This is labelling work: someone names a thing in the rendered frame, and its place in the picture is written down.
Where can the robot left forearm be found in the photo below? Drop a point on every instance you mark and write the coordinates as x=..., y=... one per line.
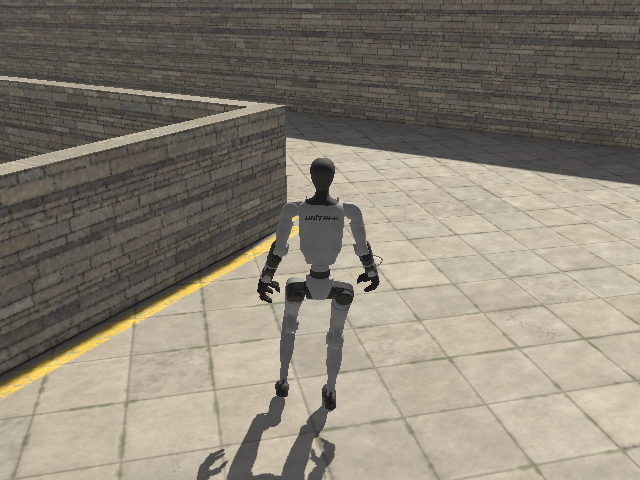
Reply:
x=271, y=265

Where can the robot right upper arm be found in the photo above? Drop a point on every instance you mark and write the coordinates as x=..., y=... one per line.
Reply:
x=353, y=212

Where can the right robot thigh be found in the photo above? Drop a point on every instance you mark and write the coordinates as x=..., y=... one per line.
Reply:
x=342, y=299

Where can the robot left hand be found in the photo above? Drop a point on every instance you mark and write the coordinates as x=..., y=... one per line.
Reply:
x=263, y=287

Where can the humanoid robot torso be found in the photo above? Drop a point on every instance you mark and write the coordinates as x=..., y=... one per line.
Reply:
x=321, y=233

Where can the robot right hand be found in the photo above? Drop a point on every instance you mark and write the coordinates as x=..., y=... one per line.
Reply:
x=375, y=281

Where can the robot right forearm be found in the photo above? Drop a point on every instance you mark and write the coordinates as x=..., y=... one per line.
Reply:
x=369, y=263

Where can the robot left upper arm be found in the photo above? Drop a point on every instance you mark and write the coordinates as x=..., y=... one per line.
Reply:
x=289, y=210

